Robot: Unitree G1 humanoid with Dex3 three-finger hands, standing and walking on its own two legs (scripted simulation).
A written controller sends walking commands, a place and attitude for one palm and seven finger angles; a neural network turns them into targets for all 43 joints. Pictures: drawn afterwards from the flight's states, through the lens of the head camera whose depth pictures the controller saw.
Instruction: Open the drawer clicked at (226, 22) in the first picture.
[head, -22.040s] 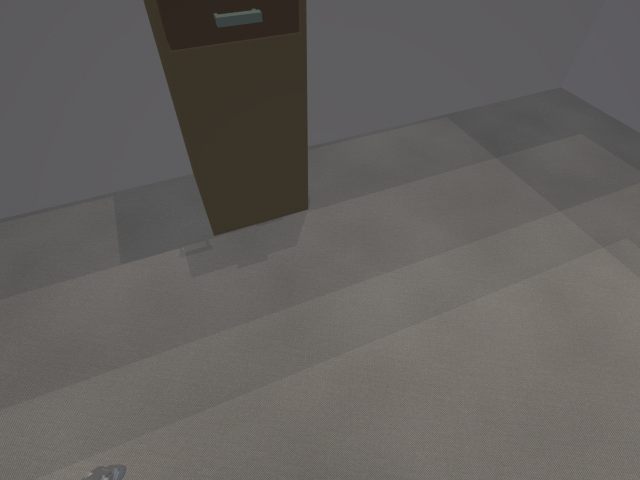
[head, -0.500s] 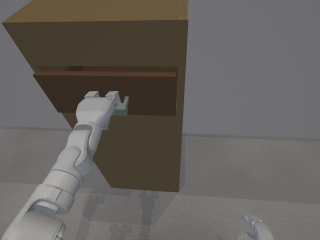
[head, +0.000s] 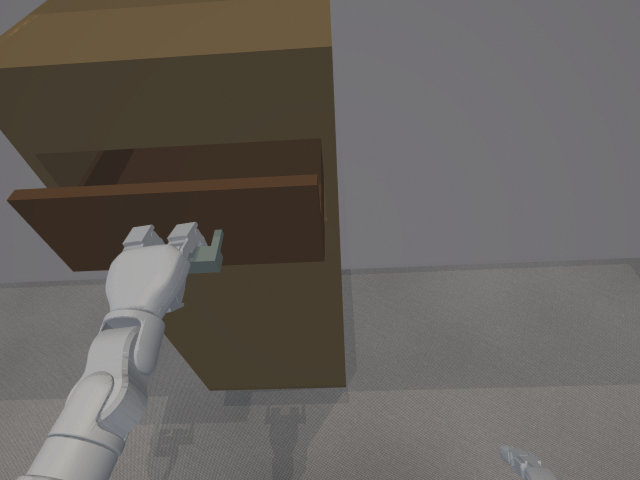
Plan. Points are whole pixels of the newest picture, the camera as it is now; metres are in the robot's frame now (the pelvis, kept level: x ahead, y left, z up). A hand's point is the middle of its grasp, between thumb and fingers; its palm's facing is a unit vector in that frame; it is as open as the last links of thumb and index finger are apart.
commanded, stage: pull the drawer open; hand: left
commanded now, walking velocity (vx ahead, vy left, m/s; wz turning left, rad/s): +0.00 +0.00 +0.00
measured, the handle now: (175, 249) +0.39 +0.21 +0.09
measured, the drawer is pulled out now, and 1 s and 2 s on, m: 0.09 0.29 0.30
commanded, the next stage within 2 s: open the thumb to release the handle in 1.18 s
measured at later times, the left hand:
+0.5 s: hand (150, 379) +0.22 +0.20 +0.07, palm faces +0.04 -0.16 -0.99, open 6.2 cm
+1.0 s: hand (121, 478) +0.13 +0.19 +0.07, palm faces +0.03 -0.16 -0.99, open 6.2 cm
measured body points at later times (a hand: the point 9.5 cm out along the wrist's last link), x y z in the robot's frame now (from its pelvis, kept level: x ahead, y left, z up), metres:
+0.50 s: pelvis +0.00 +0.00 +0.00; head +0.01 -0.05 +0.45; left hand +0.21 +0.20 +0.12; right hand +0.24 -0.19 -0.09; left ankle -0.03 +0.09 -0.73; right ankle -0.05 -0.08 -0.73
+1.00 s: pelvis -0.02 -0.01 -0.01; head -0.02 -0.06 +0.44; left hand +0.12 +0.20 +0.12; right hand +0.20 -0.23 -0.10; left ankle -0.03 +0.09 -0.73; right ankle -0.05 -0.08 -0.73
